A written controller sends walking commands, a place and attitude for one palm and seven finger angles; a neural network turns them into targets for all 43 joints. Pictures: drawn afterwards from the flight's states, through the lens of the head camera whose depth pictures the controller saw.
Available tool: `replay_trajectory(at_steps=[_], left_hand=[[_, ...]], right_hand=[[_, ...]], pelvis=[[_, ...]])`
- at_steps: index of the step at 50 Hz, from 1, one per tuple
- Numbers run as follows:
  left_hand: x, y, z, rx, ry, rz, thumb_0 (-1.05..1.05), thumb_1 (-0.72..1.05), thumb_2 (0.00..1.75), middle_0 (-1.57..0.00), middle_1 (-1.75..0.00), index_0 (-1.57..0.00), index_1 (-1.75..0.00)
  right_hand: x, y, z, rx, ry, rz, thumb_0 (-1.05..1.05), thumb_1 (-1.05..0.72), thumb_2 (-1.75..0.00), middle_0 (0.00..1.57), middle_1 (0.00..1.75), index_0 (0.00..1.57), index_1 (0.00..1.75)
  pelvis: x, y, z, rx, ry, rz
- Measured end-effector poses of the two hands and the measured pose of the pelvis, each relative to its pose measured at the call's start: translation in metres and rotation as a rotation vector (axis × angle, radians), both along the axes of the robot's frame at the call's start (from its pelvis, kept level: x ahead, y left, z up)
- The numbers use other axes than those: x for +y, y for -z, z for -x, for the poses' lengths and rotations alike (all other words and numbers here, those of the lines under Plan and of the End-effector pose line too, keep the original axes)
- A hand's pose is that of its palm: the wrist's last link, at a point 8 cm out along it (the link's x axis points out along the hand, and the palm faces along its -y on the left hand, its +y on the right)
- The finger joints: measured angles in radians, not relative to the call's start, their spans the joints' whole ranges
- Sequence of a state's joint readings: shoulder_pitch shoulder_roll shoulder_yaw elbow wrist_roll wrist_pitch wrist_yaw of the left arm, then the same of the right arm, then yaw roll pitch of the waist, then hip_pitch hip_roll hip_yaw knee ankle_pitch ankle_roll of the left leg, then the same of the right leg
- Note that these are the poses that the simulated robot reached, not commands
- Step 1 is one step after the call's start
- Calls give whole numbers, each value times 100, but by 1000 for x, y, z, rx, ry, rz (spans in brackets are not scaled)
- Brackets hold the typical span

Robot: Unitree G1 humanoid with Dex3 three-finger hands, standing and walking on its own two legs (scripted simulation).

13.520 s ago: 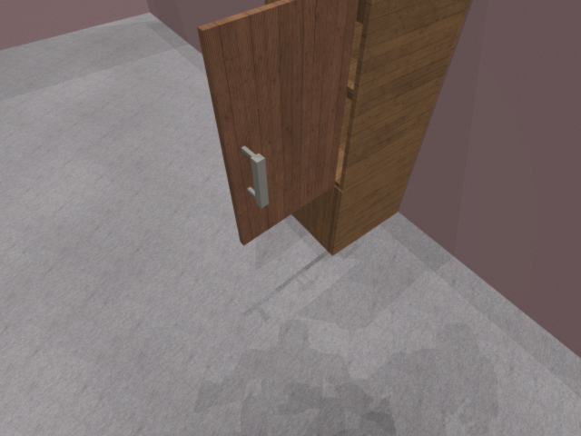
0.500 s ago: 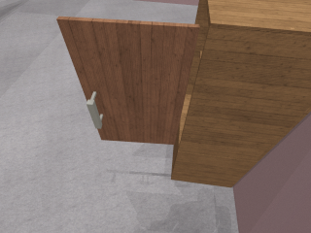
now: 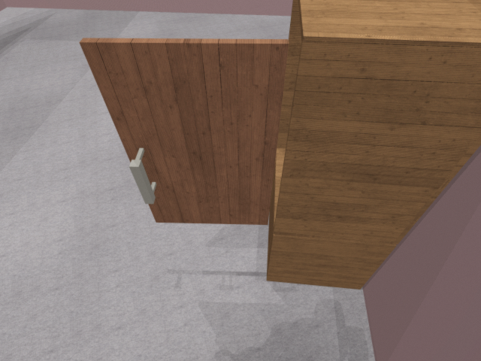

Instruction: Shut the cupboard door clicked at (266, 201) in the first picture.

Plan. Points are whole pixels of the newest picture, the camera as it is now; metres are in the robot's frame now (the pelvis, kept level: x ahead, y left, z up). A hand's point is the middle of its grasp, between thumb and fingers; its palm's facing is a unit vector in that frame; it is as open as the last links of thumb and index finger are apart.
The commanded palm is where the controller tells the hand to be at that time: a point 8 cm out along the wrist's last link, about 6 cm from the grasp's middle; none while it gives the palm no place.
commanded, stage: look again from close up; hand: left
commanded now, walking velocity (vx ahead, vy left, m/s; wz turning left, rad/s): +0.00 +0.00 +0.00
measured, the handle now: (145, 176) +0.54 +0.28 -0.08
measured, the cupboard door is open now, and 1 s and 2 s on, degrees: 94 94 94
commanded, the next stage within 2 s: shuffle to correct the standing spot in 0.12 s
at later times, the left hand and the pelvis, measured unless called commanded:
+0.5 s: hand out of the picture +0.04 +0.19 -0.18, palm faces +0.03 -0.98 -0.20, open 7.4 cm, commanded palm none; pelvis +0.03 +0.01 -0.01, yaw +1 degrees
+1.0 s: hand out of the picture +0.14 +0.21 -0.19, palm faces +0.04 -0.98 -0.20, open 7.3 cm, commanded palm none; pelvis +0.08 +0.03 -0.01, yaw +1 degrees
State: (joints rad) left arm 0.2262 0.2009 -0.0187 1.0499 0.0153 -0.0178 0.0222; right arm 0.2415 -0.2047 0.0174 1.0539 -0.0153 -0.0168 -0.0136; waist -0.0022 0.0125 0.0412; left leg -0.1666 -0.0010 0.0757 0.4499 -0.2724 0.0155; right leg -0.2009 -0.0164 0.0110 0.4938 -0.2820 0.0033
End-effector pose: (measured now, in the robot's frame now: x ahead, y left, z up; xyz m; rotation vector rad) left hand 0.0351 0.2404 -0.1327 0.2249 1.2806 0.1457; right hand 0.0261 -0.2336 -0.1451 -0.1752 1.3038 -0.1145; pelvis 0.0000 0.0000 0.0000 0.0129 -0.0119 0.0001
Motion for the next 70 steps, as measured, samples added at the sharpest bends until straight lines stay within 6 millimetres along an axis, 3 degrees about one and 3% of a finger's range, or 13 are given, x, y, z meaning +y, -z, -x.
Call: replay_trajectory(at_steps=[7,16,22,29,33,39,42,47,53,59,70], left_hand=[[2,1,-4,9,1,-3,1,91,89,-20,-30,-20,-30],[2,4,-7,22,-5,2,1,91,89,-20,-30,-20,-30],[-1,12,-1,48,-40,34,1,91,89,-20,-30,-20,-30],[10,26,6,134,-73,62,1,91,89,-20,-30,-20,-30],[16,22,-15,147,-57,50,1,91,89,-20,-30,-20,-30],[15,18,-74,18,-42,25,1,91,89,-20,-30,-20,-30],[13,15,-91,-28,-39,18,1,91,89,-20,-30,-20,-30],[15,17,-100,-32,-35,31,0,91,89,-20,-30,-20,-30],[24,19,-100,-11,-56,48,0,93,89,-20,-30,-20,-30],[27,14,-88,16,-48,50,0,92,89,-20,-30,-20,-30],[24,13,-54,76,-46,45,1,91,89,-20,-30,-20,-30]], right_hand=[[-14,-5,2,27,5,34,1,-91,-90,20,30,20,30],[-24,-9,-10,27,-6,62,1,-91,-90,20,30,20,30],[-14,-5,-18,51,-21,53,1,-91,-90,20,30,20,30],[15,-4,-28,61,-9,49,1,-91,-90,20,30,20,30],[31,-1,-20,94,14,25,1,-91,-90,20,30,20,30],[42,13,-10,193,38,-26,1,-91,-89,20,30,20,30],[41,16,-21,201,59,-28,1,-91,-89,20,30,20,30],[42,10,-57,120,62,-6,1,-91,-89,20,30,20,30],[43,0,-83,46,35,33,2,-93,-89,20,30,20,30],[43,-7,-102,-8,24,37,1,-93,-90,20,30,20,30],[43,-7,-98,-18,15,24,1,-93,-90,20,30,20,30]], pelvis=[[-4,-1,-3,0,1,1],[-6,-2,-9,4,-2,4],[0,3,-23,13,-11,17],[19,9,-46,13,7,7],[24,8,-57,7,12,12],[21,13,-76,-2,-1,-5],[21,13,-82,-4,-23,10],[25,10,-82,7,-31,8],[34,6,-86,7,-3,2],[37,1,-87,11,6,5],[41,0,-84,8,4,18]])
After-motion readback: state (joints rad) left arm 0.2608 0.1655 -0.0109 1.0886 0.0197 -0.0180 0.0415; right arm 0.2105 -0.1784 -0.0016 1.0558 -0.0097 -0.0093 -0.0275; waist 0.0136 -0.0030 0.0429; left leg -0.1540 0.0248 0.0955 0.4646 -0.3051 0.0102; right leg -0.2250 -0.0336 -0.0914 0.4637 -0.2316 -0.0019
